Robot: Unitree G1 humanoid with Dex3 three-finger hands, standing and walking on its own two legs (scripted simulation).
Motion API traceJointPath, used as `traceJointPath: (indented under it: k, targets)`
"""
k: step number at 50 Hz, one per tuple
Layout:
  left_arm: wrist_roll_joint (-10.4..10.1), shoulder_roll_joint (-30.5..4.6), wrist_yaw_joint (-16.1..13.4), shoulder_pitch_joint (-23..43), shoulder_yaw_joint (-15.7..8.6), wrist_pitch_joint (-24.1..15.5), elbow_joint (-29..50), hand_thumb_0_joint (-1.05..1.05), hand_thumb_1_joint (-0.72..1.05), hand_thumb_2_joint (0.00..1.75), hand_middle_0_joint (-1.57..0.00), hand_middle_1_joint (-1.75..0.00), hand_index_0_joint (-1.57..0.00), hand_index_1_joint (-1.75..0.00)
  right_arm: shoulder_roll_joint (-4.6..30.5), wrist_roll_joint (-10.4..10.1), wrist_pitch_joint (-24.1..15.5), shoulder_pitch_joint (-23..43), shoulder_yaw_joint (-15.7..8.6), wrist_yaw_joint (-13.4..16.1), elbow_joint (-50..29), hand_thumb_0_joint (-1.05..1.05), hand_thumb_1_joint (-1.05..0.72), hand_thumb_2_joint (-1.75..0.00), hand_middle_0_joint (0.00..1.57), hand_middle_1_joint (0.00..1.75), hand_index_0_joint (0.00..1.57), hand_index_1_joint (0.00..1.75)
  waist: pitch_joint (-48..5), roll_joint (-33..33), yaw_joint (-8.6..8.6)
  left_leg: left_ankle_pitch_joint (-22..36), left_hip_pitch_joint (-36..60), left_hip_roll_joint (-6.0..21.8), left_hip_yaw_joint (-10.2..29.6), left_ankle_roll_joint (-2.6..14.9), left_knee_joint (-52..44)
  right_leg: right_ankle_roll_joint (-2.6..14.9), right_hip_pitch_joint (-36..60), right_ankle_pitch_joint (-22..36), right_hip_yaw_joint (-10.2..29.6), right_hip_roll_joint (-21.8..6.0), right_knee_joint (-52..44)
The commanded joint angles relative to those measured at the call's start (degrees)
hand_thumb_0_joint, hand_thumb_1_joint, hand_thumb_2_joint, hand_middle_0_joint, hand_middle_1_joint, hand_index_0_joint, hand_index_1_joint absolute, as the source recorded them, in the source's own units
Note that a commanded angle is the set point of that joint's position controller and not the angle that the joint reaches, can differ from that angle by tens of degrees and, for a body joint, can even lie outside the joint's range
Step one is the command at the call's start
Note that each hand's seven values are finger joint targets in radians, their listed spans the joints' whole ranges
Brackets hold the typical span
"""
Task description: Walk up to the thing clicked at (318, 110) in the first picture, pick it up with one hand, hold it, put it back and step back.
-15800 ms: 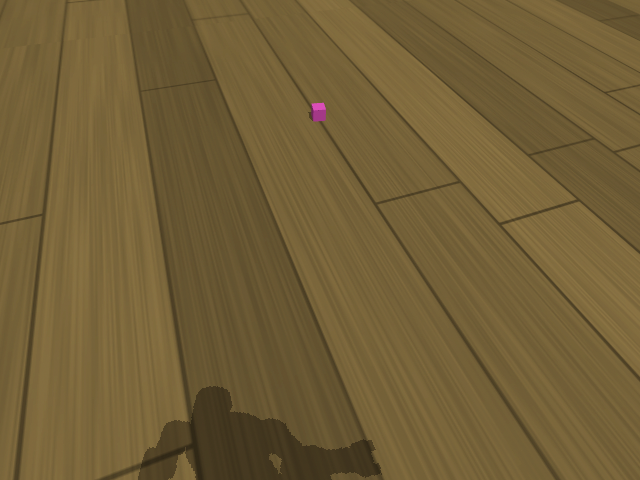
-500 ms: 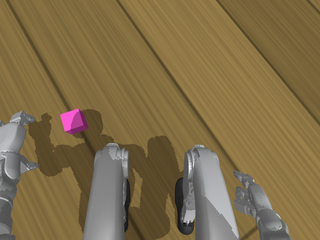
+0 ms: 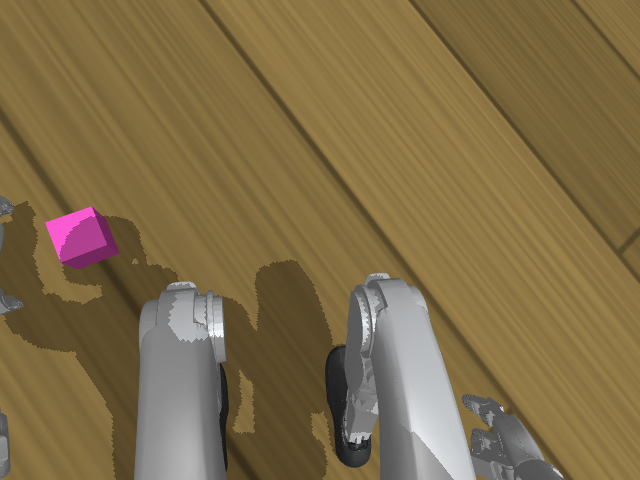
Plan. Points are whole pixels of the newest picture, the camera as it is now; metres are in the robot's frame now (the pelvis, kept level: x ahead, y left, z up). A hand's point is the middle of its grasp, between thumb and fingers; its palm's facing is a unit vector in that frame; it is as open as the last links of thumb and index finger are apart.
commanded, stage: rise first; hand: left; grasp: from above
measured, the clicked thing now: (84, 238) +0.43 +0.35 -0.33
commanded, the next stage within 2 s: none
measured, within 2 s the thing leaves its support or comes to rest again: neither
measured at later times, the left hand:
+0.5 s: hand (16, 255) +0.37 +0.38 -0.20, palm faces -0.38 -0.22 -0.90, open 13.3 cm
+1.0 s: hand (27, 251) +0.38 +0.38 -0.22, palm faces -0.37 -0.23 -0.90, open 13.8 cm
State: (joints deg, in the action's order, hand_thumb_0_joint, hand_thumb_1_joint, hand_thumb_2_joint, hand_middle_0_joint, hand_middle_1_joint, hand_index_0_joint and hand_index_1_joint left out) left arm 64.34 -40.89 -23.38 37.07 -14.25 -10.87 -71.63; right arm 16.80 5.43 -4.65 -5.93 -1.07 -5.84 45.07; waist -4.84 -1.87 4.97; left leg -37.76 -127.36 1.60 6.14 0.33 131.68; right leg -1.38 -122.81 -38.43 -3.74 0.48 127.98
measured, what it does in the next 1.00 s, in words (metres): stands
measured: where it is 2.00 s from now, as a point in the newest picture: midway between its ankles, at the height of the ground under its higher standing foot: (281, 433)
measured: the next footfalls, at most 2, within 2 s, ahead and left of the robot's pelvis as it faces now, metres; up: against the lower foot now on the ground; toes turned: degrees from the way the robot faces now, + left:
none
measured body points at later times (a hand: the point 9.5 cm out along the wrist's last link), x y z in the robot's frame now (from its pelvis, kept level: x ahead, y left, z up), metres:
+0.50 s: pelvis +0.01 +0.00 -0.03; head +0.25 +0.06 +0.35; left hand +0.39 +0.39 -0.15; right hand +0.11 -0.27 -0.15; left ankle +0.09 +0.12 -0.33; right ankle +0.10 -0.13 -0.33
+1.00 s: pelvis +0.01 +0.00 -0.04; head +0.24 +0.07 +0.34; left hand +0.40 +0.38 -0.16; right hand +0.10 -0.27 -0.16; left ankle +0.09 +0.12 -0.33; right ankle +0.10 -0.13 -0.33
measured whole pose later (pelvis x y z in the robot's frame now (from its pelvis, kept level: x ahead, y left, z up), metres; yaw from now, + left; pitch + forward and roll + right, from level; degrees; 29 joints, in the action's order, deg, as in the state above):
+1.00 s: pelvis +0.01 +0.00 -0.04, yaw -2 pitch +32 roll -8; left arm 64.3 -44.2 -26.2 44.1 -17.3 -10.0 -81.8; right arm 16.0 8.5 -6.3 -4.3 1.7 -10.0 46.1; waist -1.4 -2.5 7.6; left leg -39.7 -133.0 1.8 7.9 0.0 140.0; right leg -1.7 -128.5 -39.5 -4.8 1.4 135.4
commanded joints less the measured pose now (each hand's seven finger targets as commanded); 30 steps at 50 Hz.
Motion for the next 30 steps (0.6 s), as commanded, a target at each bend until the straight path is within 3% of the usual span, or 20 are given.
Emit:
traceJointPath:
  k: [1, 6, 8, 14, 17, 18, 30]
  targets:
    - [-1.25, -17.97, -3.14, 14.18, -2.80, 1.50, 6.65, 0.00, -0.37, 0.85, -0.24, -0.84, -0.24, -0.84, 11.97, 0.59, -1.38, -8.85, -4.09, 0.14, -1.58, 0.00, -0.90, -0.90, 0.20, 0.30, 0.20, 0.30, -36.06, 15.91, -1.15, 5.51, 32.40, -0.79, -2.98, 0.39, -16.21, 3.71, 10.76, 6.37, -4.08, 1.22, -11.63]
    - [-1.75, -18.56, -2.89, 14.43, -3.06, 2.45, 4.12, 0.00, -0.36, 0.85, -0.26, -0.84, -0.26, -0.85, 11.28, 0.88, -1.61, -9.26, -3.85, -0.46, -1.10, 0.00, -0.90, -0.90, 0.20, 0.30, 0.20, 0.30, -36.27, 14.43, -1.13, 6.34, 30.24, -0.75, -3.64, 0.74, -13.84, 3.69, 11.95, 7.16, -3.73, 1.44, -11.30]
    - [-1.90, -18.37, -2.73, 15.47, -2.95, 2.42, 3.50, 0.00, -0.37, 0.86, -0.26, -0.85, -0.25, -0.85, 11.31, 1.09, -1.76, -9.60, -3.55, -0.67, -0.92, 0.00, -0.90, -0.90, 0.20, 0.30, 0.20, 0.30, -36.07, 13.46, -0.21, 7.21, 28.45, -0.79, -3.93, 1.05, -12.68, 3.39, 13.30, 8.33, -3.65, 1.41, -11.10]
    - [-2.04, -18.51, -2.70, 14.42, -4.00, 1.93, 1.14, 0.00, -0.38, 0.86, -0.24, -0.87, -0.24, -0.87, 10.91, 1.52, -1.74, -9.82, -2.99, -1.57, -0.72, 0.00, -0.90, -0.90, 0.20, 0.30, 0.20, 0.30, -36.37, 11.32, -0.50, 9.08, 26.37, -0.83, -4.31, 1.34, -10.68, 3.17, 14.94, 10.13, -3.69, 1.74, -10.32]
    - [-1.67, -18.87, -2.90, 15.14, -3.96, 1.47, 0.38, 0.00, -0.41, 0.88, -0.22, -0.90, -0.21, -0.90, 10.75, 1.73, -1.64, -9.63, -2.60, -1.92, -0.61, 0.00, -0.90, -0.90, 0.20, 0.30, 0.20, 0.30, -36.57, 11.96, -0.40, 9.48, 25.66, -0.88, -4.63, 1.38, -9.56, 3.23, 14.93, 10.69, -3.58, 1.93, -9.60]
    - [-1.53, -20.45, -3.12, 15.77, -4.95, 1.26, 0.80, 0.00, -0.41, 0.89, -0.22, -0.89, -0.22, -0.90, 11.06, 1.74, -1.62, -9.52, -2.71, -2.05, -0.59, 0.00, -0.90, -0.90, 0.20, 0.30, 0.20, 0.30, -36.74, 11.81, -0.48, 9.23, 25.28, -0.81, -4.53, 1.45, -9.23, 3.20, 14.58, 10.42, -3.67, 1.99, -9.35]
    - [-1.01, -20.32, -4.09, 17.03, -5.06, 0.66, 1.23, 0.00, -0.46, 0.93, -0.19, -0.90, -0.17, -0.92, 12.02, 2.37, -1.41, -9.66, -2.46, -2.80, -0.16, 0.00, -0.90, -0.90, 0.20, 0.30, 0.20, 0.30, -36.00, 15.89, 0.42, 7.31, 26.65, -0.69, -3.19, 0.89, -9.30, 3.32, 10.38, 8.51, -4.83, 1.81, -6.60]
